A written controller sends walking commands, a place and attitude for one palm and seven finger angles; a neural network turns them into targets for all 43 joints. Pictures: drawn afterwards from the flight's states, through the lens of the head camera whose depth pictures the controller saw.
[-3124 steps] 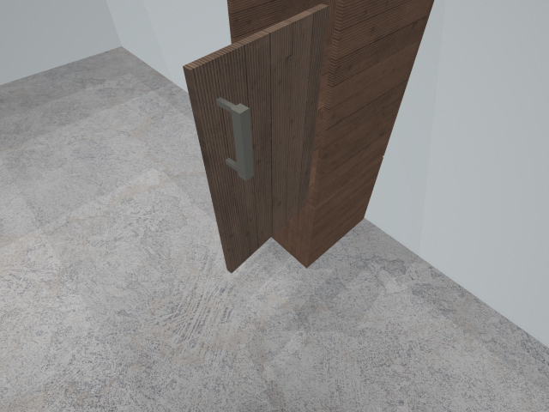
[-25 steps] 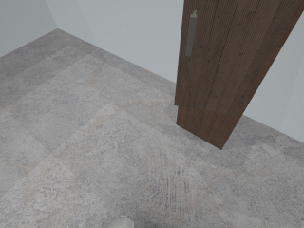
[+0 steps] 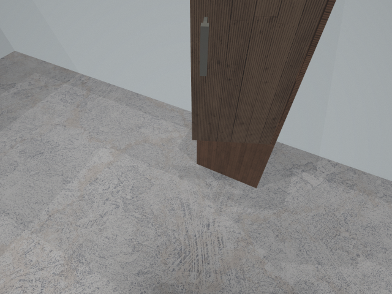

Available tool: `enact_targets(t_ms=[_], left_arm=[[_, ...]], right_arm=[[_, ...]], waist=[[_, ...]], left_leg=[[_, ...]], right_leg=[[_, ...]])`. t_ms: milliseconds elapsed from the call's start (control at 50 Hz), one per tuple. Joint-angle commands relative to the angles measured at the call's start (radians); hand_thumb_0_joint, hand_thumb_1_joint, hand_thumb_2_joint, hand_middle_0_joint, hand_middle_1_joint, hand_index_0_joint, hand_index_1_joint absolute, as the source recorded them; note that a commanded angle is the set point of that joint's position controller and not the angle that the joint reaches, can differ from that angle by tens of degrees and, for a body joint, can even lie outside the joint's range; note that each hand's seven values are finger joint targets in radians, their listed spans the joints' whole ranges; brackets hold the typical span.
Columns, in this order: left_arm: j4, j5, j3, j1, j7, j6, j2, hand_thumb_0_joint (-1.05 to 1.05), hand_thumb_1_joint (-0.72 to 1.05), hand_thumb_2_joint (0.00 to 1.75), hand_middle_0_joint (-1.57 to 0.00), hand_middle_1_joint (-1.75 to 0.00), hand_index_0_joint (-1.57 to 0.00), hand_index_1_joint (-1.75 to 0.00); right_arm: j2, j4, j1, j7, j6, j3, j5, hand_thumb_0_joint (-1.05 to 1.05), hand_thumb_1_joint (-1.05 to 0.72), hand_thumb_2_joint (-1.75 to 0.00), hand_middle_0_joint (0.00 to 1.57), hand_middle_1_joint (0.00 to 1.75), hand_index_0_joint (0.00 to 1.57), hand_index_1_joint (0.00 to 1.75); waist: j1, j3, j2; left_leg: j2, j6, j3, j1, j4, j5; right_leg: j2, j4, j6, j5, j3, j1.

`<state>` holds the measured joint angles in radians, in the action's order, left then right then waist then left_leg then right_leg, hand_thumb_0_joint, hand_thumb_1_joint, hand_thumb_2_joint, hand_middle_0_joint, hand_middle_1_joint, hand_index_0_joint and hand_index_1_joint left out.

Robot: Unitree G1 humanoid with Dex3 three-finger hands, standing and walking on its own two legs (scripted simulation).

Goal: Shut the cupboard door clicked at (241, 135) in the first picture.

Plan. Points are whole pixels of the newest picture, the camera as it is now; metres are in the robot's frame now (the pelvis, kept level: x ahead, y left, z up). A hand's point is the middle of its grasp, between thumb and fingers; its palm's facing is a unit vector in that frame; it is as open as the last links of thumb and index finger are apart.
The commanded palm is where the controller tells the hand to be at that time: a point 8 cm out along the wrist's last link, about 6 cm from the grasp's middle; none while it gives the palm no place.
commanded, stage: take the last steps up to it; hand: left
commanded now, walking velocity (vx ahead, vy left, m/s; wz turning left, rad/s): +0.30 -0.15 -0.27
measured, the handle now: (204, 47) +0.73 +0.01 +0.11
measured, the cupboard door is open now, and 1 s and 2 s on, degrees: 22 22 22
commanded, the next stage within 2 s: come to a stop and stand still in 0.70 s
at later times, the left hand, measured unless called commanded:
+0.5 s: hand (133, 288) +0.16 +0.16 -0.18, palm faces -0.11 -0.99 -0.13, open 7.4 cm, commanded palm none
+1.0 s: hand (200, 197) +0.39 +0.01 -0.15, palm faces -0.13 -0.96 -0.23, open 7.2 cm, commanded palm none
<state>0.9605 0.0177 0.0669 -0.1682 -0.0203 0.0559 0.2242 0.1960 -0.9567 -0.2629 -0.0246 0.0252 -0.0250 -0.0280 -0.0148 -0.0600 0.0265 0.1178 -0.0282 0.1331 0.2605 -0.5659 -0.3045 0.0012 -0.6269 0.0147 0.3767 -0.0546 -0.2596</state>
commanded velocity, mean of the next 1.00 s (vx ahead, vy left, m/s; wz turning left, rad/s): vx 0.12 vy -0.05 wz -0.08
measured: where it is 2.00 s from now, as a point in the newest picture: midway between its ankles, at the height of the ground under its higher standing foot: (222, 280)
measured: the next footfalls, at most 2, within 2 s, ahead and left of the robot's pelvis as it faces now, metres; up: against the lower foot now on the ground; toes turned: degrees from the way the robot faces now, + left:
right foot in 0.02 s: +0.02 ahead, -0.12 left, +0.00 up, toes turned -3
left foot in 0.36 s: +0.18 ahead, +0.09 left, +0.00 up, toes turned +3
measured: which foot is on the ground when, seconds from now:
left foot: down 0.00-0.02, up 0.04-0.34, down 0.36-0.80, up 0.82-1.00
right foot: up 0.00-0.00, down 0.02-0.36, up 0.38-0.78, down 0.80-1.00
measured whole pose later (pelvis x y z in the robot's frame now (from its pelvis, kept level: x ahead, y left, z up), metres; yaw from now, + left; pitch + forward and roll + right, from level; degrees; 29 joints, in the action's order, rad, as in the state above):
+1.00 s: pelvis +0.27 -0.15 +0.01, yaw -8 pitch +1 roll +1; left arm 1.03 0.02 0.03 -0.12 0.03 -0.03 0.13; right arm 0.20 -1.05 -0.26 -0.03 0.03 -0.04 0.00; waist -0.04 -0.07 0.04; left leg 0.04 -0.05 0.05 0.41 -0.98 -0.48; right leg 0.02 -0.48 -0.06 0.20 -0.12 -0.29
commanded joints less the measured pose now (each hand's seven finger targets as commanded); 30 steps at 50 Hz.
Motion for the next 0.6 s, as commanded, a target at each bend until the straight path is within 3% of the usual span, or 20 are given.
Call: enact_targets(t_ms=[0, 20, 40, 60, 80, 100, 120, 140, 240, 280, 300, 320, 340, 360, 400, 440, 480, 520, 580], left_arm=[[-0.008, 0.020, 0.045, -0.170, 0.005, -0.036, 0.211, 0.00, 0.90, 0.90, -0.20, -0.30, -0.20, -0.30], [-0.008, 0.007, 0.048, -0.200, 0.013, -0.039, 0.235, 0.00, 0.90, 0.90, -0.20, -0.30, -0.20, -0.30], [-0.004, 0.008, 0.049, -0.171, 0.020, -0.049, 0.203, 0.00, 0.90, 0.90, -0.20, -0.30, -0.20, -0.30], [-0.005, 0.004, 0.034, -0.139, 0.023, -0.056, 0.152, 0.00, 0.90, 0.90, -0.20, -0.30, -0.20, -0.30], [-0.010, 0.005, 0.023, -0.098, 0.024, -0.064, 0.125, 0.00, 0.90, 0.90, -0.20, -0.30, -0.20, -0.30], [-0.013, 0.007, 0.022, -0.073, 0.025, -0.071, 0.117, 0.00, 0.90, 0.90, -0.20, -0.30, -0.20, -0.30], [-0.015, 0.007, 0.019, -0.073, 0.023, -0.080, 0.114, 0.00, 0.90, 0.90, -0.20, -0.30, -0.20, -0.30], [-0.006, 0.007, 0.017, -0.090, 0.022, -0.083, 0.115, 0.00, 0.90, 0.90, -0.20, -0.30, -0.20, -0.30], [0.028, 0.012, 0.021, -0.114, 0.015, -0.082, 0.130, 0.00, 0.90, 0.90, -0.20, -0.30, -0.20, -0.30], [0.034, 0.007, 0.023, -0.088, 0.012, -0.079, 0.129, 0.00, 0.90, 0.90, -0.20, -0.30, -0.20, -0.30], [0.035, 0.003, 0.024, -0.068, 0.010, -0.075, 0.121, 0.00, 0.90, 0.90, -0.20, -0.30, -0.20, -0.30], [0.025, -0.003, 0.017, -0.090, 0.003, -0.073, 0.072, 0.00, 0.90, 0.90, -0.20, -0.30, -0.20, -0.30], [0.005, -0.008, 0.003, -0.130, -0.007, -0.071, 0.020, 0.00, 0.90, 0.90, -0.20, -0.30, -0.20, -0.30], [-0.024, 0.010, 0.008, -0.077, -0.010, -0.070, 0.076, 0.00, 0.90, 0.90, -0.20, -0.30, -0.20, -0.30], [-0.022, 0.020, 0.012, -0.002, -0.017, -0.065, 0.081, 0.00, 0.90, 0.90, -0.20, -0.30, -0.20, -0.30], [-0.005, 0.023, 0.018, -0.032, -0.029, -0.049, 0.050, 0.00, 0.90, 0.90, -0.20, -0.30, -0.20, -0.30], [0.005, 0.019, 0.013, -0.051, -0.032, -0.039, 0.024, 0.00, 0.90, 0.90, -0.20, -0.30, -0.20, -0.30], [0.005, 0.015, 0.005, -0.035, -0.032, -0.037, 0.007, 0.00, 0.90, 0.90, -0.20, -0.30, -0.20, -0.30], [-0.013, 0.013, -0.008, 0.036, -0.030, -0.038, -0.006, 0.00, 0.90, 0.90, -0.20, -0.30, -0.20, -0.30]], right_arm=[[0.098, 0.091, 0.052, 0.007, -0.011, -0.040, 0.013, 0.00, -0.90, -0.90, 0.20, 0.30, 0.20, 0.30], [0.129, 0.121, 0.133, 0.009, -0.007, -0.041, 0.004, 0.00, -0.90, -0.90, 0.20, 0.30, 0.20, 0.30], [0.141, 0.113, 0.158, 0.007, -0.010, -0.049, 0.004, 0.00, -0.90, -0.90, 0.20, 0.30, 0.20, 0.30], [0.154, 0.099, 0.145, 0.010, -0.018, -0.053, 0.001, 0.00, -0.90, -0.90, 0.20, 0.30, 0.20, 0.30], [0.141, 0.076, 0.111, 0.016, -0.022, -0.055, -0.002, 0.00, -0.90, -0.90, 0.20, 0.30, 0.20, 0.30], [0.123, 0.059, 0.073, 0.021, -0.025, -0.051, -0.003, 0.00, -0.90, -0.90, 0.20, 0.30, 0.20, 0.30], [0.110, 0.053, 0.058, 0.024, -0.026, -0.047, -0.005, 0.00, -0.90, -0.90, 0.20, 0.30, 0.20, 0.30], [0.097, 0.052, 0.062, 0.025, -0.027, -0.046, -0.004, 0.00, -0.90, -0.90, 0.20, 0.30, 0.20, 0.30], [0.090, 0.068, 0.076, 0.020, -0.046, -0.044, 0.000, 0.00, -0.90, -0.90, 0.20, 0.30, 0.20, 0.30], [0.097, 0.042, -0.002, 0.010, -0.058, -0.043, 0.000, 0.00, -0.90, -0.90, 0.20, 0.30, 0.20, 0.30], [0.111, 0.010, -0.092, 0.004, -0.067, -0.047, -0.002, 0.00, -0.90, -0.90, 0.20, 0.30, 0.20, 0.30], [0.181, -0.025, -0.202, -0.006, -0.078, -0.060, -0.012, 0.00, -0.90, -0.90, 0.20, 0.30, 0.20, 0.30], [0.294, -0.046, -0.310, -0.015, -0.082, -0.082, -0.032, 0.00, -0.90, -0.90, 0.20, 0.30, 0.20, 0.30], [0.313, -0.037, -0.313, -0.022, -0.071, -0.077, -0.022, 0.00, -0.90, -0.90, 0.20, 0.30, 0.20, 0.30], [0.231, -0.009, -0.203, -0.026, -0.073, -0.056, -0.013, 0.00, -0.90, -0.90, 0.20, 0.30, 0.20, 0.30], [0.180, 0.000, -0.123, -0.027, -0.084, -0.042, -0.012, 0.00, -0.90, -0.90, 0.20, 0.30, 0.20, 0.30], [0.163, -0.014, -0.139, -0.026, -0.095, -0.039, -0.009, 0.00, -0.90, -0.90, 0.20, 0.30, 0.20, 0.30], [0.159, -0.030, -0.165, -0.022, -0.096, -0.040, -0.007, 0.00, -0.90, -0.90, 0.20, 0.30, 0.20, 0.30], [0.144, -0.049, -0.191, -0.011, -0.087, -0.042, -0.007, 0.00, -0.90, -0.90, 0.20, 0.30, 0.20, 0.30]], waist=[[0.087, 0.042, -0.311], [0.122, 0.005, -0.284], [0.096, -0.048, -0.328], [0.069, -0.067, -0.277], [0.032, -0.052, -0.200], [0.008, -0.026, -0.171], [0.001, -0.008, -0.154], [0.006, -0.002, -0.150], [0.010, -0.011, -0.152], [-0.033, 0.003, -0.119], [-0.075, 0.033, -0.077], [-0.107, 0.097, 0.090], [-0.123, 0.145, 0.343], [-0.128, 0.131, 0.223], [-0.076, -0.011, 0.147], [-0.021, -0.045, 0.089], [-0.011, -0.010, 0.091], [-0.011, 0.010, 0.099], [-0.026, -0.030, 0.127]], left_leg=[[-0.058, -0.012, 0.051, 0.375, -0.240, -0.343], [-0.057, -0.006, -0.057, 0.438, -0.426, -0.334], [-0.041, -0.001, -0.108, 0.491, -0.516, -0.266], [-0.020, -0.001, -0.128, 0.488, -0.539, -0.202], [-0.013, -0.009, -0.117, 0.443, -0.536, -0.144], [-0.009, -0.015, -0.095, 0.388, -0.508, -0.118], [-0.014, -0.021, -0.078, 0.354, -0.469, -0.092], [-0.021, -0.023, -0.060, 0.328, -0.428, -0.071], [-0.036, -0.011, -0.034, 0.248, -0.196, -0.062], [-0.055, -0.007, -0.010, 0.092, -0.048, 0.023], [-0.061, -0.006, -0.012, -0.079, 0.044, 0.091], [0.039, 0.031, -0.174, -0.280, 0.151, 0.018], [0.348, 0.140, -0.586, -0.436, 0.283, -0.082], [0.434, 0.206, -0.696, -0.351, 0.352, -0.188], [0.372, 0.168, -0.586, -0.149, 0.386, -0.168], [0.299, 0.133, -0.373, -0.083, 0.393, -0.034], [0.246, 0.128, -0.208, -0.120, 0.370, 0.152], [0.220, 0.129, -0.126, -0.165, 0.351, 0.303], [0.196, 0.124, -0.047, -0.131, 0.346, 0.347]], right_leg=[[0.288, 0.448, -0.166, 0.186, 0.443, 0.304], [0.356, 0.500, -0.250, 0.240, 0.531, 0.221], [0.321, 0.512, -0.264, 0.212, 0.550, 0.193], [0.291, 0.481, -0.263, 0.126, 0.470, 0.176], [0.250, 0.445, -0.248, 0.012, 0.356, 0.164], [0.228, 0.425, -0.238, -0.055, 0.283, 0.149], [0.207, 0.412, -0.231, -0.143, 0.239, 0.146], [0.194, 0.407, -0.228, -0.188, 0.220, 0.136], [0.202, 0.387, -0.244, -0.207, 0.243, 0.141], [0.178, 0.317, -0.218, -0.210, 0.227, 0.091], [0.142, 0.210, -0.190, -0.182, 0.199, 0.003], [0.057, -0.013, -0.141, -0.168, 0.145, -0.115], [-0.060, -0.331, -0.072, 0.141, 0.014, -0.355], [-0.028, -0.508, -0.076, 0.200, 0.105, -0.393], [0.055, -0.639, -0.059, 0.028, 0.126, -0.432], [0.074, -0.605, -0.034, -0.073, 0.118, -0.402], [0.075, -0.532, -0.017, -0.124, 0.091, -0.379], [0.077, -0.452, -0.004, -0.158, 0.063, -0.382], [0.086, -0.282, 0.003, -0.217, 0.014, -0.340]])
